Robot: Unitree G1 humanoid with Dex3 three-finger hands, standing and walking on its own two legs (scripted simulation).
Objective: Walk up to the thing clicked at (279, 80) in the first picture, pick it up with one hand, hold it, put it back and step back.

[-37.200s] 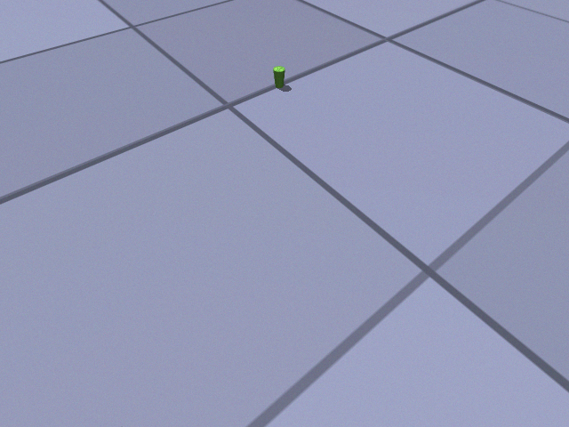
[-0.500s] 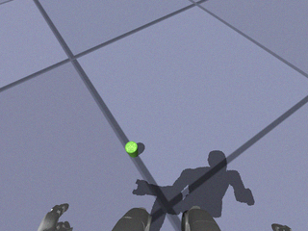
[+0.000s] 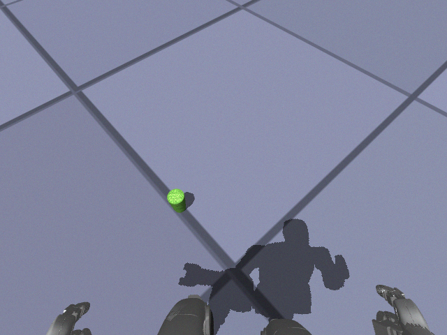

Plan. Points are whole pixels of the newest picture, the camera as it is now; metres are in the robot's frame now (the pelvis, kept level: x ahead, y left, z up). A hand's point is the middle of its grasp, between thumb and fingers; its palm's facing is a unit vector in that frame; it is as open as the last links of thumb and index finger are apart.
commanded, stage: step back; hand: left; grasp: from above
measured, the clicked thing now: (177, 202) +0.65 +0.28 -0.69
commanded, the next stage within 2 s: stand in 2.00 s
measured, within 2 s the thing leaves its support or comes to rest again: neither
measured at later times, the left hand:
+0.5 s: hand out of the picture -0.04 +0.28 -0.13, palm faces +0.04 -0.93 -0.38, open 7.3 cm
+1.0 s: hand out of the picture -0.25 +0.26 -0.13, palm faces +0.07 -0.90 -0.43, open 7.4 cm
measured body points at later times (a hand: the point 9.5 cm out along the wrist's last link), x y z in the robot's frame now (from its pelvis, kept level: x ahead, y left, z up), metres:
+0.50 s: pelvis -0.16 +0.00 +0.01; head -0.10 +0.03 +0.46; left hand -0.04 +0.33 -0.11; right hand -0.07 -0.31 -0.10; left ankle -0.13 +0.12 -0.71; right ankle -0.16 -0.14 -0.63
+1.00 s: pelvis -0.34 -0.03 +0.00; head -0.29 -0.02 +0.45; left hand -0.25 +0.31 -0.10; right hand -0.24 -0.34 -0.12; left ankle -0.36 +0.09 -0.72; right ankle -0.26 -0.15 -0.71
